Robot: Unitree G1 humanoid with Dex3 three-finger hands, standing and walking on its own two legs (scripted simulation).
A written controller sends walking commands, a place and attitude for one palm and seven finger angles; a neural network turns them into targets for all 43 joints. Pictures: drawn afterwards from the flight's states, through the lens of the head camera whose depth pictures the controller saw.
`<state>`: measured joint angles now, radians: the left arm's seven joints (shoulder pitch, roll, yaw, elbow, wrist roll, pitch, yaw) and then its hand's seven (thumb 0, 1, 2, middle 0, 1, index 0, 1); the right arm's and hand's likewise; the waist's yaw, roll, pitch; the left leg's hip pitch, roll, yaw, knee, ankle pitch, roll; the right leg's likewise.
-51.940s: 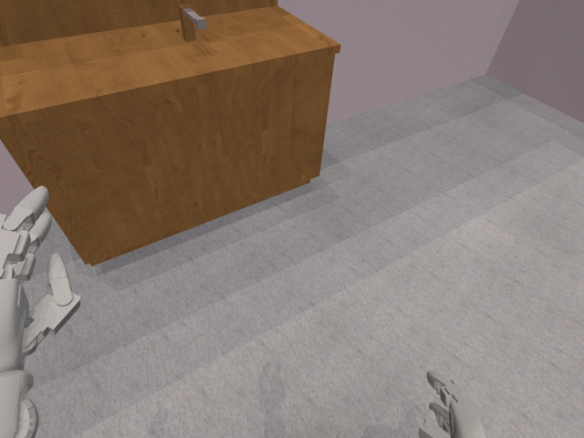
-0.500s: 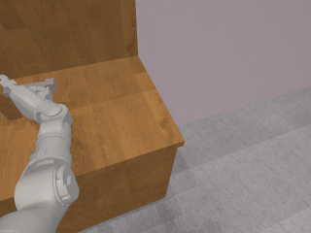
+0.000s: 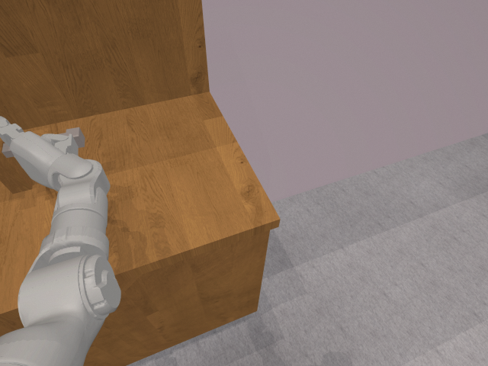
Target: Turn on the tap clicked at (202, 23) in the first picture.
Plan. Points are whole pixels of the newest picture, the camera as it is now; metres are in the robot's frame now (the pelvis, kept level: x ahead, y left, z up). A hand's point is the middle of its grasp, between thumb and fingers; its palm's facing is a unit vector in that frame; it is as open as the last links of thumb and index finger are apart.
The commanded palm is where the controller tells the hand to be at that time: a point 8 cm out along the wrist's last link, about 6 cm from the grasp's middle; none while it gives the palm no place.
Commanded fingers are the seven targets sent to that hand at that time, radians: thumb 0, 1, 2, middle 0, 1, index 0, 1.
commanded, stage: lift the hand up off the lever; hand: left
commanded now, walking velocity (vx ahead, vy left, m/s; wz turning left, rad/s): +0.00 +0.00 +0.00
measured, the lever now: (75, 138) +0.53 +0.31 +0.08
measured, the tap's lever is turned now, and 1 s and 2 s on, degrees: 86 86 86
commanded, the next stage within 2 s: draw the hand back beside the body in 0.54 s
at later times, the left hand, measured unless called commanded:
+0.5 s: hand (59, 136) +0.46 +0.29 +0.15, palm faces +0.84 -0.54 -0.08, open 7.8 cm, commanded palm +0.40 +0.30 +0.15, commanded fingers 0.00 0.90 0.90 -0.15 -0.15 -0.15 -0.15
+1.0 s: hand (58, 178) +0.37 +0.26 +0.14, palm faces +0.40 -0.89 -0.22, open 7.8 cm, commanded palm +0.33 +0.29 +0.16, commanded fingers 0.00 0.90 0.90 -0.17 -0.21 -0.17 -0.21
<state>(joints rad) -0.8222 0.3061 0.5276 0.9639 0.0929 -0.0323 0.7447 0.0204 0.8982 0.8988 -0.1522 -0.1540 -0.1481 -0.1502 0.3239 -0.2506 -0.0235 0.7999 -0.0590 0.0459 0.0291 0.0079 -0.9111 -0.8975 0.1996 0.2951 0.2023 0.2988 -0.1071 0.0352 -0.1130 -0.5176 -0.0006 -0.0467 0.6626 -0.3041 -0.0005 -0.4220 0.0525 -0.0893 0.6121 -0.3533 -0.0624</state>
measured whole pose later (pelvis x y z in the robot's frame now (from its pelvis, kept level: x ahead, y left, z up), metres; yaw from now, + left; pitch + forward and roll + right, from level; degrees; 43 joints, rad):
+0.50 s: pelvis +0.01 +0.00 +0.01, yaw +0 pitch +8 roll -1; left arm -0.80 0.30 0.51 0.89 0.07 0.03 0.72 0.02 0.90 0.90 -0.15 -0.15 -0.15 -0.15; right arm 0.30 -0.25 -0.02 0.79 -0.04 0.04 0.02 0.01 -0.91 -0.90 0.20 0.30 0.20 0.30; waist -0.08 0.03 -0.10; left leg -0.46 -0.01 -0.04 0.61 -0.30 0.00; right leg -0.36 0.05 -0.08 0.56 -0.35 -0.06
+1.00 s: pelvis +0.01 +0.01 +0.02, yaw -4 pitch -1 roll +0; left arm -0.21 0.39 0.33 0.39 -0.09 0.01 0.13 0.02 0.89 0.90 -0.17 -0.18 -0.16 -0.18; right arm 0.28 -0.25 -0.01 0.68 0.05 0.02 -0.04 0.01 -0.91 -0.90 0.20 0.30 0.20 0.30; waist -0.03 0.04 -0.03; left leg -0.19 0.01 0.03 0.45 -0.26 0.01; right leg -0.12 0.06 0.00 0.41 -0.28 -0.05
